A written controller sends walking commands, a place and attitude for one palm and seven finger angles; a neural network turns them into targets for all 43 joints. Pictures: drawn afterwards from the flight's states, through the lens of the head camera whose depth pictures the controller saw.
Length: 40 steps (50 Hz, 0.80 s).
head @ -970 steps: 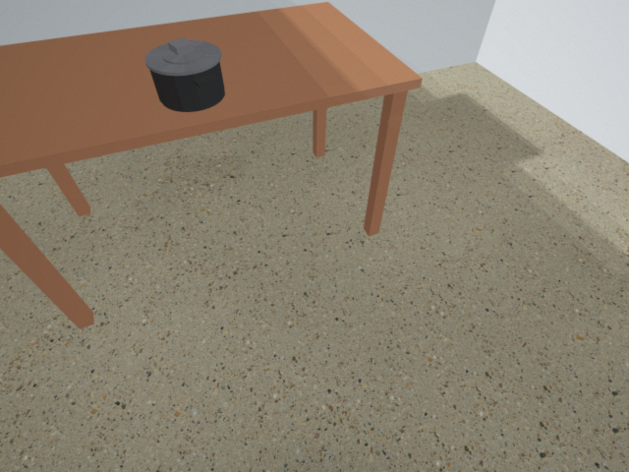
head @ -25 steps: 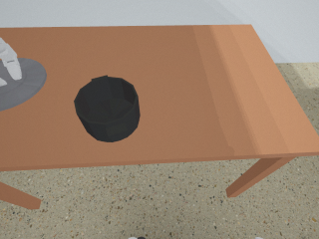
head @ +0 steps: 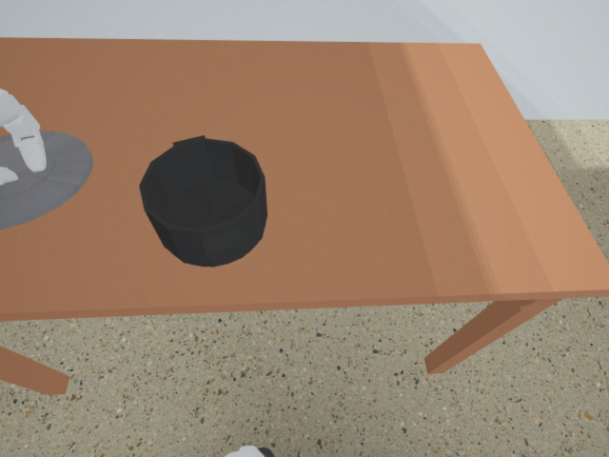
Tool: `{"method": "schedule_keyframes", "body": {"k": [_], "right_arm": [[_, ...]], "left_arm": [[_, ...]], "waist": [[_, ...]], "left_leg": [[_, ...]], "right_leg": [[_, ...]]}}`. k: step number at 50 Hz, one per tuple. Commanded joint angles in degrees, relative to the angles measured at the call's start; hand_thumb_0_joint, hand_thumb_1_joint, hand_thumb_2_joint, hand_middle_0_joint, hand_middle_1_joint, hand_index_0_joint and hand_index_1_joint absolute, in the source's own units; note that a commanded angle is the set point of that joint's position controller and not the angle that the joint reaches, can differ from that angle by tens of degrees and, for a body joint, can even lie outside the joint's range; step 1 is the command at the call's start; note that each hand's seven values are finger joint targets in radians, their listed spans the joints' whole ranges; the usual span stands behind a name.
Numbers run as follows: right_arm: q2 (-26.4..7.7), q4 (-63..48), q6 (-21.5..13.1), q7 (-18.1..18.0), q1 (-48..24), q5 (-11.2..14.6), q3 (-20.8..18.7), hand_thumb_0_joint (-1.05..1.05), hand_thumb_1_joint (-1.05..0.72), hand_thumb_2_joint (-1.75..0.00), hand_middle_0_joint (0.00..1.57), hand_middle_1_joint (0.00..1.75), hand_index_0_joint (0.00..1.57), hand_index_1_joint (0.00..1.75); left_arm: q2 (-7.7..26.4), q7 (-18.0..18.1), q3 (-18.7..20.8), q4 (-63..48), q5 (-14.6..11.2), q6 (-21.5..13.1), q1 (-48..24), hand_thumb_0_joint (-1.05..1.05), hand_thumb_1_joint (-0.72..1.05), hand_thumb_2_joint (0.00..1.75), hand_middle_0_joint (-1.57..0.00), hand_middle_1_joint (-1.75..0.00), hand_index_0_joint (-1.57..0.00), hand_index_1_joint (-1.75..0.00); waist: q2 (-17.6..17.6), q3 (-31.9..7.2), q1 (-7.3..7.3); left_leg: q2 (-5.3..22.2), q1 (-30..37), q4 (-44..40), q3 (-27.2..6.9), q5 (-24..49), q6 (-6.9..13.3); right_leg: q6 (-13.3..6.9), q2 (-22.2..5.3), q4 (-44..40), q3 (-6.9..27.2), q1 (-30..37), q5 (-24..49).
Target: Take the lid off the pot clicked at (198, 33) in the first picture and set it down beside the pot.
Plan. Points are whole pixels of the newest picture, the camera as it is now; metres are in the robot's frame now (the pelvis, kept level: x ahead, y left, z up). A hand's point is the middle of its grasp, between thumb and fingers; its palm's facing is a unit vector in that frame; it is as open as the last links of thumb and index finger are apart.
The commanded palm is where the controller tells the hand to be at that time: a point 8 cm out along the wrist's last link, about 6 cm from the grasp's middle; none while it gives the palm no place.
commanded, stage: lower the lid onto the table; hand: left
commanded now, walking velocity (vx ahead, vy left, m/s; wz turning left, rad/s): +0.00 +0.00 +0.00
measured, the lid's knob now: (0, 159) +0.45 +0.38 +0.11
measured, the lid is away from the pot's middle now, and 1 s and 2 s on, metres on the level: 0.23 0.23 0.24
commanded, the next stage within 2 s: none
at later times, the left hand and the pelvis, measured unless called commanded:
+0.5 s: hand (5, 176) +0.43 +0.37 +0.11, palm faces -0.45 -0.13 -0.88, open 5.6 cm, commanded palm +0.46 +0.36 +0.18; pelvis +0.00 +0.01 -0.01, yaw -1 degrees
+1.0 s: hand (20, 198) +0.42 +0.36 +0.08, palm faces -0.47 -0.12 -0.87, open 5.6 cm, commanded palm +0.46 +0.37 +0.14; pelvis -0.01 +0.02 -0.01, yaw -1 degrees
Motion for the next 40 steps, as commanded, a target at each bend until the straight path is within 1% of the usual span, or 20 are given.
{"method": "schedule_keyframes", "body": {"k": [1, 4, 5, 6, 7, 9, 11, 12, 15, 17, 20, 21, 23, 26, 29, 31, 32, 34, 38, 40], "right_arm": [[-10.67, -4.12, -1.25, -1.10, 3.71, -0.35, -3.43, 0.00, -0.90, -0.90, 0.20, 0.30, 0.20, 0.30], [-10.66, -4.14, -1.47, -1.09, 4.49, -0.22, -3.44, 0.00, -0.90, -0.90, 0.20, 0.30, 0.20, 0.30], [-10.77, -4.44, -1.63, -1.18, 3.81, -0.26, -3.43, 0.00, -0.90, -0.90, 0.20, 0.30, 0.20, 0.30], [-10.72, -4.40, -1.48, -1.11, 4.53, -0.66, -3.69, 0.00, -0.90, -0.90, 0.20, 0.30, 0.20, 0.30], [-10.34, -4.60, -1.74, -1.14, 4.80, -0.69, -3.75, 0.00, -0.90, -0.90, 0.20, 0.30, 0.20, 0.30], [-10.65, -4.37, -1.40, -1.04, 4.94, -0.54, -3.76, 0.00, -0.90, -0.90, 0.20, 0.30, 0.20, 0.30], [-10.62, -4.74, -0.96, -0.68, 4.70, -0.86, -4.07, 0.00, -0.90, -0.90, 0.20, 0.30, 0.20, 0.30], [-10.28, -4.50, -1.02, -0.59, 5.18, -0.65, -4.13, 0.00, -0.90, -0.90, 0.20, 0.30, 0.20, 0.30], [-10.69, -4.99, -0.83, -0.40, 4.90, -0.55, -4.06, 0.00, -0.90, -0.90, 0.20, 0.30, 0.20, 0.30], [-10.54, -4.63, -0.52, -0.45, 5.62, -0.71, -4.37, 0.00, -0.90, -0.90, 0.20, 0.30, 0.20, 0.30], [-10.61, -4.94, -0.74, -0.66, 5.31, -0.76, -4.28, 0.00, -0.90, -0.90, 0.20, 0.30, 0.20, 0.30], [-10.68, -4.75, -0.32, -0.65, 5.58, -1.01, -4.41, 0.00, -0.90, -0.90, 0.20, 0.30, 0.20, 0.30], [-10.30, -4.62, -0.38, -0.67, 5.51, -0.90, -4.36, 0.00, -0.90, -0.90, 0.20, 0.30, 0.20, 0.30], [-10.42, -4.67, -0.66, -0.68, 5.68, -1.13, -4.53, 0.00, -0.90, -0.90, 0.20, 0.30, 0.20, 0.30], [-10.52, -4.46, -0.81, -0.86, 5.45, -0.71, -4.21, 0.00, -0.90, -0.90, 0.20, 0.30, 0.20, 0.30], [-10.63, -4.64, -0.93, -0.92, 5.47, -1.00, -4.26, 0.00, -0.90, -0.90, 0.20, 0.30, 0.20, 0.30], [-10.29, -4.71, -1.09, -0.96, 5.61, -0.83, -4.27, 0.00, -0.90, -0.90, 0.20, 0.30, 0.20, 0.30], [-10.29, -4.73, -1.41, -1.01, 5.65, -0.96, -4.45, 0.00, -0.90, -0.90, 0.20, 0.30, 0.20, 0.30], [-10.52, -4.54, -1.64, -1.27, 5.78, -0.93, -4.27, 0.00, -0.90, -0.90, 0.20, 0.30, 0.20, 0.30], [-10.51, -4.78, -2.00, -1.39, 5.23, -0.84, -4.18, 0.00, -0.90, -0.90, 0.20, 0.30, 0.20, 0.30]], "left_arm": [[21.46, 2.71, 5.76, -10.43, -0.83, -0.27, -28.01, 0.00, 0.61, 1.08, -0.73, -0.99, -1.04, -1.10], [22.69, 3.46, 6.39, -9.74, 0.22, -0.63, -27.42, 0.00, 0.61, 1.08, -0.73, -0.99, -1.04, -1.10], [22.93, 3.57, 6.35, -12.49, 0.20, -1.13, -29.00, 0.00, 0.61, 1.08, -0.73, -0.99, -1.04, -1.10], [25.11, 3.87, 8.37, -15.67, 0.51, -1.40, -30.73, 0.00, 0.61, 1.08, -0.73, -0.99, -1.04, -1.10], [24.10, 4.16, 8.27, -14.30, 0.59, -1.55, -28.87, 0.00, 0.61, 1.08, -0.73, -0.99, -1.04, -1.10], [24.45, 3.90, 9.62, -10.08, -0.05, -1.73, -25.17, 0.00, 0.61, 1.08, -0.73, -0.99, -1.04, -1.10], [23.26, 3.76, 8.83, -13.70, -0.06, -1.88, -26.39, 0.00, 0.61, 1.08, -0.73, -0.99, -1.04, -1.10], [19.47, 3.83, 5.77, -10.33, 0.30, -1.37, -25.04, 0.00, 0.61, 1.08, -0.73, -0.99, -1.04, -1.10], [21.86, 4.01, 7.91, -9.94, 0.13, -1.83, -23.53, 0.00, 0.61, 1.08, -0.73, -0.99, -1.04, -1.10], [21.02, 4.18, 7.14, -11.16, 0.09, -1.74, -25.05, 0.00, 0.61, 1.08, -0.73, -0.99, -1.04, -1.10], [22.53, 4.47, 8.85, -11.99, -0.05, -2.65, -24.16, 0.00, 0.61, 1.08, -0.73, -0.99, -1.04, -1.10], [23.51, 4.63, 9.73, -13.73, -0.04, -2.74, -25.31, 0.00, 0.61, 1.08, -0.73, -0.99, -1.04, -1.10], [19.17, 4.76, 6.35, -12.08, 0.06, -2.48, -25.12, 0.00, 0.61, 1.08, -0.73, -0.99, -1.04, -1.10], [20.36, 5.31, 7.80, -13.67, -0.03, -2.69, -24.92, 0.00, 0.61, 1.08, -0.73, -0.99, -1.04, -1.10], [19.67, 5.82, 6.97, -9.85, -0.13, -2.15, -23.97, 0.00, 0.61, 1.08, -0.73, -0.99, -1.04, -1.10], [20.48, 6.17, 7.45, -13.08, 0.20, -2.49, -25.66, 0.00, 0.61, 1.08, -0.73, -0.99, -1.04, -1.10], [18.48, 6.44, 5.71, -12.11, 0.56, -2.35, -25.06, 0.00, 0.61, 1.08, -0.73, -0.99, -1.04, -1.10], [19.08, 6.77, 6.86, -12.17, 0.42, -2.55, -24.37, 0.00, 0.61, 1.08, -0.73, -0.99, -1.04, -1.10], [17.74, 6.93, 5.91, -10.08, -0.09, -2.35, -23.35, 0.00, 0.61, 1.08, -0.73, -0.99, -1.04, -1.10], [17.53, 7.24, 5.28, -12.12, 0.33, -2.78, -24.67, 0.00, 0.61, 1.08, -0.73, -0.99, -1.04, -1.10]], "waist": [[7.00, -24.00, -0.90], [7.67, -24.25, -0.73], [9.52, -25.91, -0.63], [12.52, -28.54, -0.12], [12.89, -28.72, -0.19], [9.04, -25.90, -0.22], [10.76, -28.25, -0.08], [10.13, -25.44, -0.90], [8.00, -25.31, -0.15], [8.84, -27.05, -0.69], [8.82, -27.17, -0.19], [9.57, -28.76, -0.23], [10.76, -25.49, -0.92], [10.30, -27.23, -0.40], [7.39, -24.08, -0.83], [9.36, -26.44, -0.42], [10.74, -26.06, -0.86], [9.67, -26.33, -0.57], [7.92, -23.81, -0.83], [9.62, -24.55, -0.65]], "left_leg": [[-1.29, 24.12, -1.54, -0.75, 12.91, 2.57], [-1.10, 24.44, -1.05, -1.04, 13.67, 2.28], [-0.68, 25.85, -0.94, -1.18, 15.83, 2.19], [-0.86, 27.75, -0.31, -1.71, 17.80, 2.29], [-0.77, 29.08, -0.02, -2.13, 20.31, 2.09], [-0.80, 26.44, 0.19, -1.97, 18.72, 2.08], [-0.79, 28.36, 0.54, -2.33, 21.98, 2.09], [-0.64, 27.88, 0.46, -2.35, 20.95, 1.85], [-0.63, 25.82, 0.40, -2.33, 18.86, 1.86], [-0.67, 27.42, 0.78, -2.32, 19.21, 2.02], [-0.37, 27.41, 0.81, -2.61, 20.61, 1.95], [-0.51, 28.39, 1.15, -2.77, 20.61, 2.04], [-0.29, 28.47, 0.60, -3.15, 18.17, 1.59], [-0.33, 28.97, 0.59, -3.32, 17.22, 1.86], [-0.42, 25.40, -0.18, -2.88, 12.10, 1.78], [-0.46, 26.96, 0.05, -3.13, 14.23, 1.84], [-0.38, 27.86, 0.17, -3.22, 15.15, 1.54], [-0.24, 28.16, 0.13, -3.42, 13.66, 1.59], [-0.40, 25.80, -0.55, -3.37, 9.94, 1.71], [0.01, 26.47, -0.73, -3.62, 11.11, 1.43]], "right_leg": [[-3.86, 4.25, -2.31, -3.10, -3.64, 11.03], [-3.99, 4.48, -1.65, -3.22, -4.44, 10.57], [-4.18, 4.20, -1.49, -2.94, -4.69, 11.49], [-4.19, 4.21, -1.29, -3.02, -4.26, 11.93], [-4.22, 4.39, -1.02, -3.40, -5.45, 11.79], [-3.98, 4.48, -0.98, -3.59, -5.73, 11.64], [-4.01, 4.48, -0.72, -3.53, -6.29, 12.46], [-3.95, 4.75, -0.77, -3.88, -8.86, 10.58], [-4.17, 4.62, -0.47, -3.52, -7.76, 10.63], [-3.96, 4.76, -0.41, -3.46, -8.44, 10.37], [-4.10, 4.65, -0.24, -3.46, -8.68, 10.74], [-3.99, 4.64, -0.17, -3.46, -8.50, 10.45], [-4.14, 4.90, -0.59, -3.88, -11.78, 7.47], [-4.26, 4.77, -0.56, -3.46, -10.84, 7.28], [-4.21, 4.63, -0.63, -3.39, -10.73, 6.01], [-4.41, 4.58, -0.39, -3.18, -10.16, 7.04], [-4.46, 4.71, -0.17, -3.33, -11.53, 6.40], [-4.37, 4.65, -0.40, -3.22, -11.52, 5.62], [-4.35, 4.66, -0.69, -3.18, -12.09, 4.35], [-4.68, 4.48, -0.31, -3.00, -12.28, 4.71]]}}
